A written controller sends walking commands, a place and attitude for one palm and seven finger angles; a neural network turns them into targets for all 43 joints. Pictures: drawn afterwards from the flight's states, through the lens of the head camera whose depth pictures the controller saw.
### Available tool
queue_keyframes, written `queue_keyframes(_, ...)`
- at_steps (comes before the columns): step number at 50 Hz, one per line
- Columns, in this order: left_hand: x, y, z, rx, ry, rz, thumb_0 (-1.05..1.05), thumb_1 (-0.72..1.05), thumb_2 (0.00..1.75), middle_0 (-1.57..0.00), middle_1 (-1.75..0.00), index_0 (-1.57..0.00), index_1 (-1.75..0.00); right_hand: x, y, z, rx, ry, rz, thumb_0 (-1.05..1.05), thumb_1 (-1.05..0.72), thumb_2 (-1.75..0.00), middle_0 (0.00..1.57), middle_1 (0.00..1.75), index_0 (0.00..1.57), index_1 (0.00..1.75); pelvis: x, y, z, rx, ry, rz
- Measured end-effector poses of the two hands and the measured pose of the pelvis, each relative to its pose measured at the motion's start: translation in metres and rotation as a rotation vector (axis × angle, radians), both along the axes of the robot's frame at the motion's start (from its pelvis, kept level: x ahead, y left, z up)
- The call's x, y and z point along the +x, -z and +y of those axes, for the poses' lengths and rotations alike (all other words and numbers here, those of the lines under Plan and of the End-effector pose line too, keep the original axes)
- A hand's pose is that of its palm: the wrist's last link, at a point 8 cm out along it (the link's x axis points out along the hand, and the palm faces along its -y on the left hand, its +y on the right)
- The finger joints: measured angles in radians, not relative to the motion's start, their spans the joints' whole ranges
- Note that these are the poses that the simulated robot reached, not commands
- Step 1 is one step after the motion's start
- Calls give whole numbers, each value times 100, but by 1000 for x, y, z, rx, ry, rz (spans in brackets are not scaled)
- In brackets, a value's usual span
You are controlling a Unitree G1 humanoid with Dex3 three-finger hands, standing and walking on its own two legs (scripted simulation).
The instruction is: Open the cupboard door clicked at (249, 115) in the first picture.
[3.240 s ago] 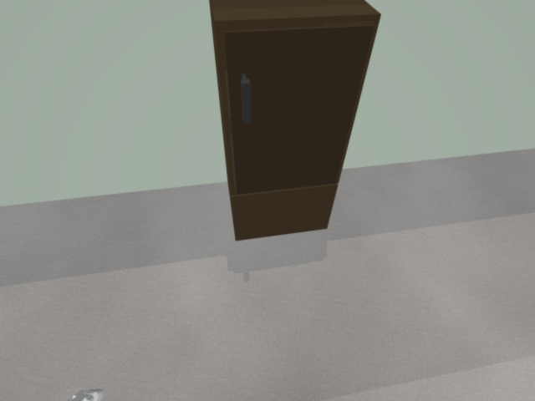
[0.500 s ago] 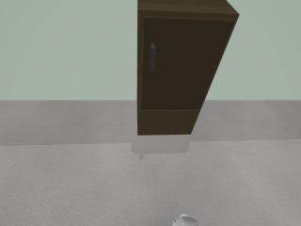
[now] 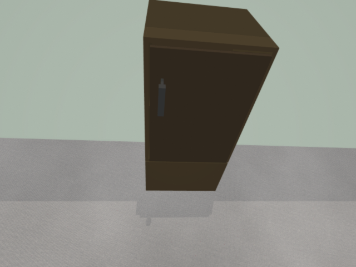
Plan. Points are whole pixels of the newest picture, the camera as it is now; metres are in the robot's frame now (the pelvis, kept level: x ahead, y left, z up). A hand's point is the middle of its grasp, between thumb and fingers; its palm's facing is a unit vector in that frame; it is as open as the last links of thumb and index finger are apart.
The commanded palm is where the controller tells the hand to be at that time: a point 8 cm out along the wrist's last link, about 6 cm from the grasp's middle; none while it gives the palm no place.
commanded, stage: take the last steps up to it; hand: left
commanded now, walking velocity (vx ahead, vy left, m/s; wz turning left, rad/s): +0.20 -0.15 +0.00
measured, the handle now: (161, 97) +0.66 +0.09 +0.01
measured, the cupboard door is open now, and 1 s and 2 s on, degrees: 0 0 0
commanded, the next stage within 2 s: come to a stop and stand still in 0.10 s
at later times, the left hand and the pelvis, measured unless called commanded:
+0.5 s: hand (135, 254) +0.20 +0.11 -0.17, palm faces +0.04 -0.97 -0.23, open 7.3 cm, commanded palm none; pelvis +0.13 -0.07 +0.00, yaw +2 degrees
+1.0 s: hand out of the picture +0.09 +0.17 -0.16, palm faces +0.08 -0.98 -0.18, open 7.4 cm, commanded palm none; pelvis +0.10 -0.02 +0.02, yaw +2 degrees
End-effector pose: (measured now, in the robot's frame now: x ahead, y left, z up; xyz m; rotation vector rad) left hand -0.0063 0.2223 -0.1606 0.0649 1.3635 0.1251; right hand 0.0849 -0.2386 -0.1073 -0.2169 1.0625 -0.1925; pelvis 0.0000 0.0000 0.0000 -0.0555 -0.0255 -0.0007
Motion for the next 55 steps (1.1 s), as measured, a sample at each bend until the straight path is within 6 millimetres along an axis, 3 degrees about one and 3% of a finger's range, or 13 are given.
queue_keyframes(4, 21, -3, -4, -24, 9, 42, 0, 92, 90, -20, -30, -20, -30, 12, -4, 5, 0, 10, 30, 0, -91, -90, 20, 30, 20, 30, 28, -7, -3, 23, 8, -2)
queue_keyframes(12, 88, -25, -21, -12, 9, 33, 0, 91, 90, -19, -30, -20, -30, -17, -8, -18, 5, 98, 279, 0, -94, -89, 20, 30, 20, 30, 83, -25, -24, 22, 12, 18)
queue_keyframes(16, 129, -27, -39, 25, 36, 30, 0, 91, 90, -19, -30, -20, -30, -30, 1, -30, 44, 138, 402, 0, -92, -90, 20, 30, 20, 30, 107, -21, -45, 29, 6, 19)
queue_keyframes(19, 158, -21, -52, 71, 50, -4, 0, 92, 90, -20, -30, -20, -30, -30, 19, -43, 89, 161, 474, 1, -92, -90, 20, 30, 20, 30, 128, -7, -65, 61, -2, 17)
queue_keyframes(23, 187, -23, -64, 108, 40, -56, 0, 92, 90, -20, -30, -20, -30, -10, 39, -59, 104, 158, 497, 1, -91, -90, 20, 30, 20, 30, 135, 1, -73, 54, -19, 15)
queue_keyframes(28, 203, -31, -61, 132, 13, -134, 0, 92, 90, -20, -30, -20, -30, 47, 41, -70, 75, 82, 381, 1, -91, -90, 20, 30, 20, 30, 126, -2, -69, 59, -40, 8)
queue_keyframes(33, 202, -28, -41, 128, 8, -191, 0, 91, 90, -20, -30, -20, -30, 104, 27, -62, 42, 13, 174, 1, -91, -90, 20, 30, 20, 30, 109, 1, -55, 55, -46, 6)
queue_keyframes(37, 194, -14, -17, 102, -6, -215, 0, 91, 90, -20, -30, -20, -30, 118, 15, -44, 5, -22, 39, 0, -91, -90, 20, 30, 20, 30, 99, 10, -37, 40, -42, -1)
queue_keyframes(43, 153, -24, 0, 77, -40, -143, 0, 91, 90, -20, -30, -20, -30, 91, -5, -14, 11, -40, 91, 0, -91, -90, 20, 30, 20, 30, 99, -13, -26, 30, -45, 8)
queue_keyframes(46, 124, -28, 1, 66, -48, -66, 0, 91, 90, -20, -30, -20, -30, 77, -9, -11, 8, -15, 127, 0, -93, -90, 20, 30, 20, 30, 101, -21, -22, 31, -41, 17)
queue_keyframes(50, 91, -29, -5, 53, -42, 55, 0, 91, 90, -19, -30, -20, -30, 55, -5, -10, 18, 16, 190, 0, -93, -90, 20, 30, 20, 30, 103, -24, -20, 38, -38, 22)
queue_keyframes(55, 70, -28, -23, 51, -32, 124, 0, 91, 90, -19, -30, -20, -30, 20, 12, -13, 56, 59, 293, 1, -92, -90, 20, 30, 20, 30, 102, -18, -26, 70, -28, 24)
